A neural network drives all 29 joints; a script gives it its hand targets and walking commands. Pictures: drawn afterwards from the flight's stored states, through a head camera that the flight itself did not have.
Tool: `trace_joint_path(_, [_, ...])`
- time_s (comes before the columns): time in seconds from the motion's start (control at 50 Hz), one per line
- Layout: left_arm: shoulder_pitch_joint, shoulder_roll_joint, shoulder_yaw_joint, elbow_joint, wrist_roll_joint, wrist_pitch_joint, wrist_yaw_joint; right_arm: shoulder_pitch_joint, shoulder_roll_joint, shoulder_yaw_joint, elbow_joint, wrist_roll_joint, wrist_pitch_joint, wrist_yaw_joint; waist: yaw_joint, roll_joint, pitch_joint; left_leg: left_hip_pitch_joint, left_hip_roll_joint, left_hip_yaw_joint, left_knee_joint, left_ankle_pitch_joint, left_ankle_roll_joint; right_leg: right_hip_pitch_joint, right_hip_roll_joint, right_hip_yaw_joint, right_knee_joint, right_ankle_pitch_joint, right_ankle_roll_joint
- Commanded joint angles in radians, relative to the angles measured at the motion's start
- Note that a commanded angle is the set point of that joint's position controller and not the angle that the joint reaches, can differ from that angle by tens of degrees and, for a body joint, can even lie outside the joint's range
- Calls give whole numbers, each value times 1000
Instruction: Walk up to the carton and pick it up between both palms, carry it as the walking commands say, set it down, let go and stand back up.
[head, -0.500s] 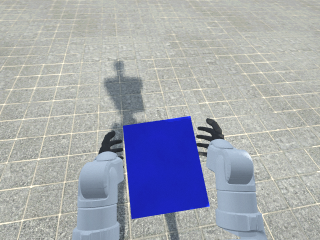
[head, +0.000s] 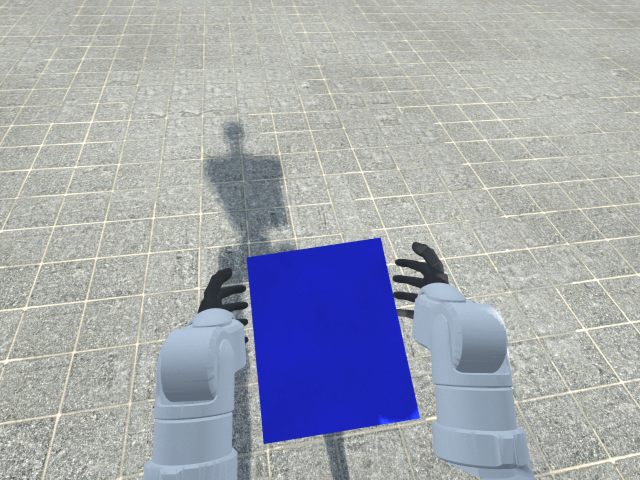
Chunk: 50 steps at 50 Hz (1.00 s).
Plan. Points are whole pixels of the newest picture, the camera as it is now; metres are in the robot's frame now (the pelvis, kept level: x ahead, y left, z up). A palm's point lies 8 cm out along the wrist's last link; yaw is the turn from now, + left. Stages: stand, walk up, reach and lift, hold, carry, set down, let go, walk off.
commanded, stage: carry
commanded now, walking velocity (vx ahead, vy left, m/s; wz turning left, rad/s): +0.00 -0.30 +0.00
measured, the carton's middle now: (327, 338) +0.33 +0.00 -0.03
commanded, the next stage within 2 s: none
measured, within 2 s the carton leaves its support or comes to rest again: neither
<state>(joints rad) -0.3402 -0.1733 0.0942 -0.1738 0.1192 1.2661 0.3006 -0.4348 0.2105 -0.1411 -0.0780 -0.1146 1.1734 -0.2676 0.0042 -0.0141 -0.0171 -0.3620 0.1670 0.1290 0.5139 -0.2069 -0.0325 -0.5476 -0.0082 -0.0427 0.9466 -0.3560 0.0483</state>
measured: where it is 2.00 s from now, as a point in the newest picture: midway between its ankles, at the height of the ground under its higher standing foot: outside the picture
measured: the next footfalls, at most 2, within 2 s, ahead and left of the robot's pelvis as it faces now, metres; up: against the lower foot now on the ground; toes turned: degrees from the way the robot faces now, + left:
right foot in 0.12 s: +0.07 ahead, -0.25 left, +0.00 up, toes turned +24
left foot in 0.38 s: +0.02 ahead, -0.02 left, +0.00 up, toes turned +9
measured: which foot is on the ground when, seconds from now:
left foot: down 0.00-0.12, up 0.14-0.36, down 0.38-1.00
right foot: up 0.00-0.10, down 0.12-1.00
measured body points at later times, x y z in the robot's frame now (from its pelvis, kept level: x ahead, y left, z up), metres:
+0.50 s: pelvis -0.04 -0.13 +0.00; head -0.04 -0.12 +0.44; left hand +0.26 +0.00 +0.06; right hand +0.28 -0.26 +0.09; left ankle -0.02 -0.02 -0.74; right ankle +0.03 -0.22 -0.74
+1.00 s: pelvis -0.04 -0.13 +0.00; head -0.05 -0.13 +0.45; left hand +0.27 +0.00 +0.07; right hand +0.28 -0.26 +0.08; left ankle -0.02 -0.02 -0.74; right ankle +0.03 -0.22 -0.74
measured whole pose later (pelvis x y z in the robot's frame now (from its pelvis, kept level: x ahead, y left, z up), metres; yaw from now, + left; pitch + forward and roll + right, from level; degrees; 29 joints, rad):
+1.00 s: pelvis -0.04 -0.13 +0.00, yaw +1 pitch +4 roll +0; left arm -0.38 -0.19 0.13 -0.03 0.14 1.25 0.28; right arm -0.43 0.21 -0.15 0.00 -0.13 1.18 -0.31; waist -0.03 -0.01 -0.11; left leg -0.34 0.04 0.14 0.50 -0.23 0.01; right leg -0.40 -0.01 -0.09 0.47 -0.14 -0.04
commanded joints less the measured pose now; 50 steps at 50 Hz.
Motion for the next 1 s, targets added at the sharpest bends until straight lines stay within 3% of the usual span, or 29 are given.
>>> trace_joint_path(0.0, [-629, -1039, -664, -121, -469, -59, -383, -321, 1047, 548, -2, 398, 32, 390, -35, 258, -359, 326, 193, -114, -61, 553, 107, -15, -34, -2, -98, -70, 19])
trace_joint_path(0.04, [-597, -1038, -649, -73, -466, -44, -393, -299, 1031, 543, 15, 364, 37, 381, -37, 305, -371, 282, 169, -91, -34, 477, 81, 75, -17, -49, -272, -67, 16])
trace_joint_path(0.06, [-570, -1038, -633, -42, -460, -37, -398, -292, 1025, 543, 26, 350, 40, 377, -23, 286, -385, 250, 133, -60, 15, 373, 53, 160, 2, -101, -409, 27, 13])
trace_joint_path(0.08, [-541, -1034, -617, -10, -456, -33, -403, -288, 1019, 542, 31, 340, 41, 374, -13, 215, -407, 189, 78, -32, 104, 238, 20, 279, 10, -122, -525, 61, 10])
trace_joint_path(0.1, [-534, -1042, -606, 12, -457, -33, -410, -300, 1007, 539, 32, 333, 41, 371, -3, 91, -381, 52, 49, -23, 189, 76, -11, 372, -75, -26, -602, 121, 3])
trace_joint_path(0.12, [-553, -1034, -588, 41, -449, -31, -418, -282, 1006, 538, 55, 326, 44, 369, -28, -172, -356, -133, -56, 24, 305, -290, -67, 409, -319, 282, -659, 399, -51])
trace_joint_path(0.14, [-554, -1058, -567, 81, -430, -41, -424, -332, 1043, 568, 64, 355, 47, 373, -29, -337, -357, -183, -88, -18, 467, -508, -65, 383, -389, 356, -623, 552, -156])
trace_joint_path(0.16, [-574, -1066, -558, 67, -432, -51, -428, -381, 1073, 598, 50, 385, 41, 378, -26, -291, -364, -174, -63, -99, 533, -472, -41, 396, -324, 271, -564, 615, -177])
trace_joint_path(0.2, [-588, -1075, -540, 16, -428, -76, -422, -467, 1083, 648, -43, 444, 28, 383, -25, -230, -387, -184, -59, -80, 508, -346, -27, 435, -250, 113, -520, 593, -148])
trace_joint_path(0.22, [-595, -1077, -532, -5, -423, -85, -415, -507, 1077, 661, -87, 470, 27, 383, -24, -232, -392, -168, -64, -55, 445, -303, -24, 445, -228, 82, -514, 586, -144])
trace_joint_path(0.3, [-555, -1042, -522, -35, -376, -96, -382, -462, 1062, 655, -41, 496, 47, 394, -8, -188, -440, -65, -104, -19, 189, -283, -18, 496, -260, 135, -520, 571, -184])
trace_joint_path(0.32, [-542, -1035, -522, -26, -364, -95, -378, -435, 1065, 649, -11, 493, 52, 399, -13, -166, -445, -19, -111, -15, 73, -221, -11, 493, -257, 135, -516, 544, -180])
trace_joint_path(0.34, [-523, -1027, -519, -9, -352, -93, -376, -410, 1069, 643, 22, 488, 55, 405, -20, -134, -444, 61, -102, -22, -92, -81, -6, 458, -247, 124, -514, 502, -158])
trace_joint_path(0.36, [-509, -1025, -516, 4, -342, -94, -374, -399, 1076, 636, 47, 485, 56, 411, -21, -93, -451, 183, -49, -67, -184, 26, 5, 376, -228, 107, -491, 457, -121])
trace_joint_path(0.38, [-525, -1031, -537, -10, -361, -92, -382, -372, 1073, 612, 80, 462, 47, 414, -20, 70, -443, 234, 61, -220, -165, 3, 41, 266, -163, 67, -449, 372, -68])
trace_joint_path(0.4, [-565, -1033, -549, -33, -375, -87, -385, -360, 1075, 596, 101, 452, 42, 416, -17, 153, -409, 202, 114, -282, -187, 6, 74, 249, -126, 60, -455, 240, -49])
trace_joint_path(0.42, [-604, -1038, -566, -61, -393, -85, -386, -370, 1079, 588, 88, 452, 39, 417, -15, 157, -389, 174, 110, -244, -190, -20, 75, 257, -116, 58, -474, 191, -54])
trace_joint_path(0.48, [-641, -1041, -597, -49, -440, -69, -399, -384, 1078, 567, 79, 423, 34, 402, -18, 56, -366, 93, 5, -88, -108, -133, 17, 300, -146, 109, -551, 184, -77])
trace_joint_path(0.52, [-640, -1036, -590, -8, -447, -58, -408, -378, 1075, 557, 108, 404, 36, 392, -22, 5, -351, 110, -27, -62, -56, -132, 11, 253, -179, 162, -624, 82, -81])
trace_joint_path(0.58, [-654, -1039, -568, 41, -453, -48, -419, -401, 1076, 549, 134, 394, 38, 388, -22, -19, -326, 117, -44, -54, -34, -124, 16, 217, -185, 171, -680, -10, -79])
trace_joint_path(0.68, [-671, -1049, -526, 96, -443, -49, -423, -465, 1083, 549, 135, 406, 36, 388, -22, -43, -324, 98, -50, -67, -38, -93, 20, 232, -176, 147, -677, -6, -79])
trace_joint_path(0.98, [-656, -1049, -558, 15, -432, -71, -404, -426, 1094, 575, 99, 421, 30, 390, -20, 12, -413, 110, -17, -121, -96, -9, 37, 316, -146, 107, -527, 310, -83])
